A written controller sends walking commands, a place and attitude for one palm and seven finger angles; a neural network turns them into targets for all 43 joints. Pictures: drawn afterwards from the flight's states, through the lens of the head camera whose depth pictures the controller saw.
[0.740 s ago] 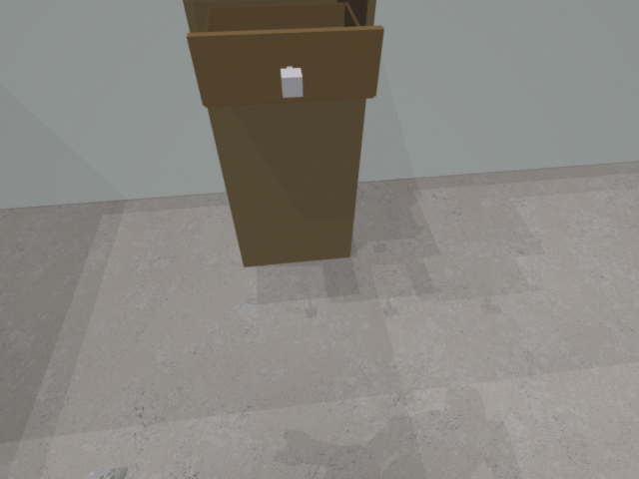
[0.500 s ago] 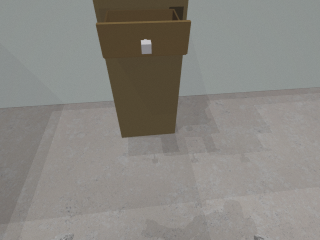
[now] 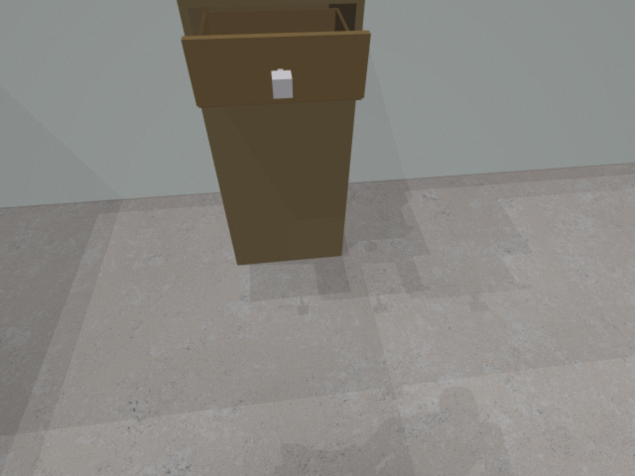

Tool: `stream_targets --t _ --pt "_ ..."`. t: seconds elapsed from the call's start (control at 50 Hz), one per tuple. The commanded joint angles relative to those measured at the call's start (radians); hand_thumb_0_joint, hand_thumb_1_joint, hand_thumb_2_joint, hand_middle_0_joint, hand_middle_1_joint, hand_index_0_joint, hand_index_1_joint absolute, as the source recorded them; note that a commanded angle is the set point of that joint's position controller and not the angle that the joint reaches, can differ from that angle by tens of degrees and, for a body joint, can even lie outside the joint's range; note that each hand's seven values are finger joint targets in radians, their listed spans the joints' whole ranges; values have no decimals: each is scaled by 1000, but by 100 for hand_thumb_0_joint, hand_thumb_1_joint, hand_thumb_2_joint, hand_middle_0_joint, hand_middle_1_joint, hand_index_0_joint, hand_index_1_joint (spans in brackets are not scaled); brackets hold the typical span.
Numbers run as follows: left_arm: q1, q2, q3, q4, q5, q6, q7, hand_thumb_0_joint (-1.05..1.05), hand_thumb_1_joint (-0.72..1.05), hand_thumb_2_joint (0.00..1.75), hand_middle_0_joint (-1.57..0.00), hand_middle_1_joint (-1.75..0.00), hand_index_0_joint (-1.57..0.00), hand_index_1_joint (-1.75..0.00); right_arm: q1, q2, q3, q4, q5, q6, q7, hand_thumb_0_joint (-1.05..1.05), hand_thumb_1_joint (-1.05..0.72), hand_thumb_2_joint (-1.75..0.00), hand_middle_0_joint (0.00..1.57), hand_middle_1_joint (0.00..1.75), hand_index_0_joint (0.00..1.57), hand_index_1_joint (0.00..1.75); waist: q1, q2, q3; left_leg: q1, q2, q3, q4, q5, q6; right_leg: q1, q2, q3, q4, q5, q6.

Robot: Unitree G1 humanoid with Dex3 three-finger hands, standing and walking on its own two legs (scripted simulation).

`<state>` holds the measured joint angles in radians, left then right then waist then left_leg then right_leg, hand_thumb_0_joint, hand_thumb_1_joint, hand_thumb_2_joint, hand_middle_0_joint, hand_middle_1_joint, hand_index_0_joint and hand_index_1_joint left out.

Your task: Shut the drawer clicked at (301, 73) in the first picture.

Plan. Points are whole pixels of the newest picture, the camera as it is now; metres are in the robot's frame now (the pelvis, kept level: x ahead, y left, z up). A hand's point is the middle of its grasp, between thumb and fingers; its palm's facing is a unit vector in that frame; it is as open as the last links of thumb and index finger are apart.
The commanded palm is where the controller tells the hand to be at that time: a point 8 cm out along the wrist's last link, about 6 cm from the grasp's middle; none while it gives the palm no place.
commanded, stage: stand and wait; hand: left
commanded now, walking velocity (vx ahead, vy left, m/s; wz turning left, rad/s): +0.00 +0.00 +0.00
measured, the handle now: (281, 80) +0.84 +0.13 +0.10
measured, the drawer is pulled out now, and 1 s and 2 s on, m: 0.18 0.18 0.18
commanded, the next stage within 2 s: look at it before walking up in 0.10 s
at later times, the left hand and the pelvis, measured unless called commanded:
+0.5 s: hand out of the picture +0.08 +0.25 -0.15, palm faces -0.03 -0.94 -0.33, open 7.4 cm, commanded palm none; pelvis +0.00 +0.00 +0.00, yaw +0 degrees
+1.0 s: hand out of the picture +0.08 +0.25 -0.15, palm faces +0.00 -0.94 -0.34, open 7.4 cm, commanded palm none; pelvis +0.00 +0.00 +0.00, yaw +1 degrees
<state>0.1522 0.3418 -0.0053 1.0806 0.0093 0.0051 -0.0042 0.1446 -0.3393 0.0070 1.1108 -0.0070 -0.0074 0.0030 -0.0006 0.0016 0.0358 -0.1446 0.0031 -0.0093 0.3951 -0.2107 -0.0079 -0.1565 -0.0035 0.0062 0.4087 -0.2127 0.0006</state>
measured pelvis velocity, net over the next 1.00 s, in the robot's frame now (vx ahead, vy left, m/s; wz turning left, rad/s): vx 0.00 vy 0.00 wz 0.02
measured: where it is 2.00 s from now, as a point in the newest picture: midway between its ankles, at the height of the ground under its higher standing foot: outside the picture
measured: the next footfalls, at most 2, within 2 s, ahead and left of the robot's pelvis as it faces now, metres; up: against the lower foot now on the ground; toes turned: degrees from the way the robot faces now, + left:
none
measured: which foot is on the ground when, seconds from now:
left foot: down 0.00-1.00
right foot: down 0.00-1.00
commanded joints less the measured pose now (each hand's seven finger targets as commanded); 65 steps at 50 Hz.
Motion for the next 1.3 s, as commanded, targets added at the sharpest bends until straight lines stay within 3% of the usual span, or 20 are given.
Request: stream_targets --t 0.0,0.2,0.84,0.96,1.02,1.16,1.22,1.28 --pt "-57 203 40 -63 0 -31 14 0 90 90 -20 -30 -20 -30 -62 -195 -40 -65 -2 -27 -17 0 -90 -90 20 30 20 30 2 -7 -51 -8 105 -96 -80 76 38 -13 -112 113 -89 37 -33" --pt "-61 203 41 -61 2 -31 13 0 90 90 -20 -30 -20 -30 -61 -198 -41 -60 -3 -27 -15 0 -90 -90 20 30 20 30 0 -7 -47 -9 106 -99 -90 64 38 -23 -109 116 -96 17 -30" --pt "-54 211 45 -62 2 -33 16 0 90 90 -20 -30 -20 -30 -79 -208 -39 -66 0 -27 -16 0 -90 -90 20 30 20 30 4 5 -66 22 111 -101 -83 181 38 23 -116 87 -79 154 -23" --pt "-20 151 40 -70 1 -14 24 0 90 90 -20 -30 -20 -30 -47 -141 -31 -77 -2 -10 -13 0 -90 -90 20 30 20 30 6 3 -86 -13 105 -106 -29 225 33 27 -129 59 -23 169 -9" --pt "0 113 33 -74 2 -2 29 0 90 90 -20 -30 -20 -30 -23 -95 -24 -81 -3 4 -11 0 -90 -90 20 30 20 30 9 -6 -54 -67 94 -112 -7 191 26 10 -135 60 -13 131 -4" --pt "30 98 44 -107 3 8 38 0 90 90 -20 -30 -20 -30 29 -48 -33 -104 -5 21 -10 0 -90 -90 20 30 20 30 4 -51 -52 -118 57 -96 96 151 15 -33 -183 74 -1 77 -32" --pt "30 75 50 -124 4 14 39 0 90 90 -20 -30 -20 -30 48 -38 -41 -115 -7 24 -9 0 -90 -90 20 30 20 30 -1 -17 -28 -143 63 -137 85 106 30 -81 -162 42 27 -29 -26" --pt "48 40 54 -128 5 17 40 0 90 90 -20 -30 -20 -30 55 -41 -46 -128 -8 21 -11 0 -90 -90 20 30 20 30 5 49 -18 -208 98 -229 17 63 61 -64 -108 -8 84 -102 1"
